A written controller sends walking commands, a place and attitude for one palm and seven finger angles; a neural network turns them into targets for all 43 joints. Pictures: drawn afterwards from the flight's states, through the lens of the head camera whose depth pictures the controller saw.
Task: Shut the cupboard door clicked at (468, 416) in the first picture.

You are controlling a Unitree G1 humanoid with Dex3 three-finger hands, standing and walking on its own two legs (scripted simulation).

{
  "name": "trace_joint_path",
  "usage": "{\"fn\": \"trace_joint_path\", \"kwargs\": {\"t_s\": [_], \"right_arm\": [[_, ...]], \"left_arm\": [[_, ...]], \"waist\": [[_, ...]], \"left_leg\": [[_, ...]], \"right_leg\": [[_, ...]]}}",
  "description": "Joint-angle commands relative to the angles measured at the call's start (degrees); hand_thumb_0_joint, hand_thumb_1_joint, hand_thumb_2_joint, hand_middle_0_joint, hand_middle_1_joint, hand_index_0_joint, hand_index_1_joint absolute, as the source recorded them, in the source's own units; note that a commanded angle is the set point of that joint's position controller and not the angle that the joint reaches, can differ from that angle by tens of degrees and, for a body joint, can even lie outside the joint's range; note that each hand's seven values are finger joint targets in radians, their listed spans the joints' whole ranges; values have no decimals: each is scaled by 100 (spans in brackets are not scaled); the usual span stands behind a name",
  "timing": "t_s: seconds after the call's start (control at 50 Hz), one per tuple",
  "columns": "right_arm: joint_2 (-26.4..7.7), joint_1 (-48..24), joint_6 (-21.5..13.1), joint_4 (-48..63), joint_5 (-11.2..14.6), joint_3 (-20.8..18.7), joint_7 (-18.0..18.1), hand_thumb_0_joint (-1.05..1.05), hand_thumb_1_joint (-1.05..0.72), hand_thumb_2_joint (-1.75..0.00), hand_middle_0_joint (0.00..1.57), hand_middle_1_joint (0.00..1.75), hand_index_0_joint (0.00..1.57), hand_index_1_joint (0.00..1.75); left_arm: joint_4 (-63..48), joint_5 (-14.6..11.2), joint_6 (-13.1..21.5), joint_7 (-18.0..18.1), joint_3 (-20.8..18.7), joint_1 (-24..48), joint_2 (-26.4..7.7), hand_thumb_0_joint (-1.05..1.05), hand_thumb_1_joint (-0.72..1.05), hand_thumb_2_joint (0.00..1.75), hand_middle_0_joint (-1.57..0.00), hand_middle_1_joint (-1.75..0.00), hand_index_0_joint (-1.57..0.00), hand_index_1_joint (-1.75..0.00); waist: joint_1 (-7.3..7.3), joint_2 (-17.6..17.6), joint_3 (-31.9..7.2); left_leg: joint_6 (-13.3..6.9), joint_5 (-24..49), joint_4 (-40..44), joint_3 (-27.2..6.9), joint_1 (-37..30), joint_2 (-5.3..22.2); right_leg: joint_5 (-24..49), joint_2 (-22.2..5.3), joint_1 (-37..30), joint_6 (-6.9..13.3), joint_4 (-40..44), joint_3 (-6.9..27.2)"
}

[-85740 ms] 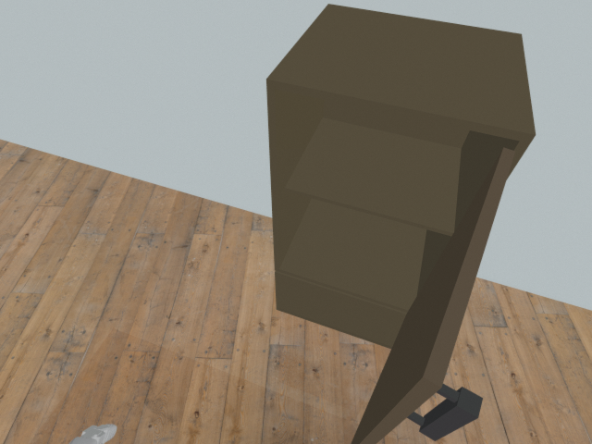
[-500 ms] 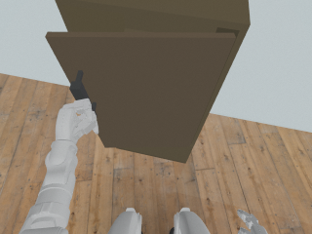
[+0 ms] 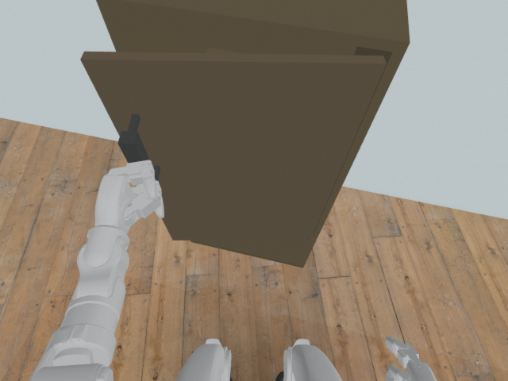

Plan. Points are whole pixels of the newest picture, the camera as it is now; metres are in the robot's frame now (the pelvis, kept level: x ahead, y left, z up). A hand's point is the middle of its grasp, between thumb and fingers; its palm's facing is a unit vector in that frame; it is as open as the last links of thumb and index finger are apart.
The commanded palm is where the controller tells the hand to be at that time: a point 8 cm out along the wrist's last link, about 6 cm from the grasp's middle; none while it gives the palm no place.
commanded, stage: push the door shut along its arc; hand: left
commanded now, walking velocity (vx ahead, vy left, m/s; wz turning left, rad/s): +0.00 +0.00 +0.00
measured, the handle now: (144, 157) +0.47 +0.20 +0.04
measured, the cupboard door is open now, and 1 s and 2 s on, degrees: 14 0 0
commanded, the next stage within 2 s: pull the fist back off the door in 0.84 s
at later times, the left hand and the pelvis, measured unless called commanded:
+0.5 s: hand (167, 162) +0.45 +0.16 +0.05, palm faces -0.16 -0.99 -0.02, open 3.2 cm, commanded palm +0.45 +0.21 +0.05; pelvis -0.01 +0.01 -0.02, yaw +0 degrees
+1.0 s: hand (171, 153) +0.47 +0.16 +0.04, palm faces -0.18 -0.98 -0.02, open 3.3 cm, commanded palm +0.50 +0.18 +0.05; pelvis -0.03 +0.01 -0.04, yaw +1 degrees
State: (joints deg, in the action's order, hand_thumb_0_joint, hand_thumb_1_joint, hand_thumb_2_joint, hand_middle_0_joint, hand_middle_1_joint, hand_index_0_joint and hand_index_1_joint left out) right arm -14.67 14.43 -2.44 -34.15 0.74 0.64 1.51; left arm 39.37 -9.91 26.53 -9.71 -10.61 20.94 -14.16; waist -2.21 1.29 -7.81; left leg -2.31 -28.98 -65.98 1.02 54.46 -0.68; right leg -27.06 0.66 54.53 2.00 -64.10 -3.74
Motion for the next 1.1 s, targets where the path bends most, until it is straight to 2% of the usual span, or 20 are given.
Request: {"fn": "trace_joint_path", "kwargs": {"t_s": [0.0, 0.08, 0.12, 0.22, 0.28, 0.36, 0.5, 0.62, 0.68, 0.74, 0.78, 0.82, 0.86, 0.92, 0.94, 0.96, 0.98, 1.0, 1.04, 1.08], "right_arm": [[-837, 256, -212, 491, 47, -299, 97, 0, -90, -90, 20, 30, 20, 30], [-887, 360, -209, 436, 79, -302, 110, 0, -90, -90, 20, 30, 20, 30], [-888, 397, -209, 442, 93, -303, 107, 0, -90, -90, 20, 30, 20, 30], [-947, 537, -180, 308, 110, -280, 114, 0, -90, -90, 20, 30, 20, 30], [-983, 649, -188, 258, 106, -273, 113, 0, -90, -90, 20, 30, 20, 30], [-1047, 815, -175, 229, 96, -310, 67, 0, -90, -90, 20, 30, 20, 30], [-1122, 1035, -69, 183, 72, -291, 33, 0, -90, -90, 20, 30, 20, 30], [-1173, 1234, -19, 129, 41, -273, 7, 0, -90, -90, 20, 30, 20, 30], [-1189, 1321, -22, 53, 51, -299, 19, 0, -90, -90, 20, 30, 20, 30], [-1195, 1390, -40, -26, 53, -259, 55, 0, -90, -90, 20, 30, 20, 30], [-1192, 1358, -69, -77, 61, -238, 64, 0, -90, -90, 20, 30, 20, 30], [-1229, 1368, -126, -134, 55, -219, 81, 0, -90, -90, 20, 30, 20, 30], [-1261, 1384, -198, -166, 40, -216, 114, 0, -90, -90, 20, 30, 20, 30], [-1284, 1339, -307, -251, 34, -196, 139, 0, -90, -90, 20, 30, 20, 30], [-1180, 1300, -365, -148, -86, -193, 171, 0, -90, -90, 20, 30, 20, 30], [-1161, 1263, -400, -156, -146, -194, 92, 0, -90, -90, 20, 30, 20, 30], [-1165, 1276, -400, -145, -206, -226, 32, 0, -90, -90, 20, 30, 20, 30], [-1165, 1284, -384, -156, -241, -231, -35, 0, -90, -90, 20, 30, 20, 30], [-1192, 1382, -352, -156, -316, -220, -143, 0, -90, -90, 20, 30, 20, 30], [-1181, 1397, -293, -115, -349, -229, -239, 0, -90, -90, 20, 30, 20, 30]], "left_arm": [[-935, -95, 479, -195, -232, 2674, -1089, 0, 90, 90, -130, -150, -130, -150], [-450, -165, 412, -452, -453, 2988, -1382, 0, 90, 90, -130, -150, -130, -150], [-351, -187, 379, -589, -368, 3127, -1325, 0, 90, 90, -130, -150, -130, -150], [273, -158, 334, -819, -383, 3978, -1538, 0, 90, 90, -130, -150, -130, -150], [585, -128, 333, -941, -365, 4350, -1629, 0, 90, 90, -130, -150, -130, -150], [734, -150, 304, -1112, -413, 4397, -1683, 0, 90, 90, -130, -150, -130, -150], [1158, 13, 205, -1043, -607, 5036, -2043, 0, 90, 90, -130, -150, -130, -150], [1496, 160, 171, -1131, -653, 5455, -2279, 0, 90, 90, -130, -150, -130, -150], [1440, 152, 150, -1240, -475, 5992, -2148, 0, 90, 90, -130, -150, -130, -150], [1562, 185, 17, -1236, -411, 6554, -2205, 0, 90, 90, -130, -150, -130, -150], [1748, 249, -59, -1249, -61, 6761, -1888, 0, 90, 90, -130, -150, -130, -150], [1872, 259, -133, -1214, 7, 6986, -1862, 0, 90, 90, -130, -150, -130, -150], [1639, 276, -93, -1212, 10, 7336, -1976, 0, 90, 90, -130, -150, -130, -150], [1722, 291, -182, -1218, 299, 7507, -1657, 0, 90, 90, -130, -150, -130, -150], [1742, -369, -240, -170, -866, 7526, -1634, 0, 90, 90, -130, -150, -130, -150], [1899, -185, -248, 352, -694, 7188, -1428, 0, 90, 90, -130, -150, -130, -150], [1996, -74, -237, 753, -747, 7065, -1331, 0, 90, 90, -130, -150, -130, -150], [2025, 129, -198, 1025, -634, 7079, -1298, 0, 90, 90, -130, -150, -130, -150], [2037, 669, -22, 1295, -589, 7215, -1702, 0, 90, 90, -130, -150, -130, -150], [2036, 1097, 160, 1289, -317, 7223, -1744, 0, 90, 90, -130, -150, -130, -150]], "waist": [[-255, 101, -2060], [-256, 48, -2251], [-280, 65, -2348], [-480, 82, -2107], [-564, 230, -2269], [-515, 435, -2687], [-704, 233, -2435], [-832, 431, -2555], [-1030, 481, -2647], [-1186, 533, -2429], [-1289, 712, -2291], [-1372, 728, -2134], [-1402, 909, -2526], [-1515, 1037, -2396], [-1173, 1089, -2311], [-1198, 947, -2504], [-1219, 627, -2426], [-1278, 595, -2361], [-1314, 628, -2404], [-1315, 796, -2547]], "left_leg": [[90, 1054, 893, -362, -1066, 29], [86, 1184, 801, -376, -1000, 32], [77, 1206, 769, -370, -998, 27], [49, 895, 684, -426, -757, 48], [31, 920, 614, -455, -794, 42], [69, 1348, 578, -547, -1140, 72], [26, 1027, 553, -600, -809, 98], [31, 1125, 457, -665, -870, 134], [23, 1177, 403, -763, -1099, 166], [-8, 880, 359, -774, -920, 147], [16, 524, 397, -865, -948, 158], [12, 157, 442, -941, -884, 167], [11, 203, 396, -999, -1075, 180], [30, -226, 460, -1122, -1165, 209], [98, -441, 654, -1241, -927, 149], [148, -598, 709, -1285, -945, 178], [150, -778, 721, -1300, -743, 167], [130, -906, 702, -1209, -589, 136], [86, -860, 611, -1072, -401, 82], [74, -810, 560, -971, -433, 61]], "right_leg": [[1082, 0, -1141, -30, 841, 379], [1218, -2, -1176, -25, 777, 402], [1246, -4, -1186, -28, 774, 412], [879, 6, -832, -34, 777, 418], [851, 19, -690, -14, 735, 427], [1097, 48, -547, 20, 582, 330], [745, 82, -283, -4, 593, 320], [739, 122, -52, 11, 525, 303], [748, 128, 254, -4, 501, 255], [541, 138, 455, -1, 522, 247], [298, 132, 808, 6, 513, 221], [116, 127, 1008, 14, 516, 199], [136, 112, 1073, 21, 442, 193], [-26, 96, 1430, 21, 432, 156], [3, 76, 1434, 9, 370, 98], [-74, 63, 1386, -53, 310, 62], [-134, 45, 1335, -82, 322, 53], [-208, 40, 1254, -98, 380, 82], [-246, 44, 1071, -87, 401, 144], [-297, 37, 937, -66, 459, 214]]}}
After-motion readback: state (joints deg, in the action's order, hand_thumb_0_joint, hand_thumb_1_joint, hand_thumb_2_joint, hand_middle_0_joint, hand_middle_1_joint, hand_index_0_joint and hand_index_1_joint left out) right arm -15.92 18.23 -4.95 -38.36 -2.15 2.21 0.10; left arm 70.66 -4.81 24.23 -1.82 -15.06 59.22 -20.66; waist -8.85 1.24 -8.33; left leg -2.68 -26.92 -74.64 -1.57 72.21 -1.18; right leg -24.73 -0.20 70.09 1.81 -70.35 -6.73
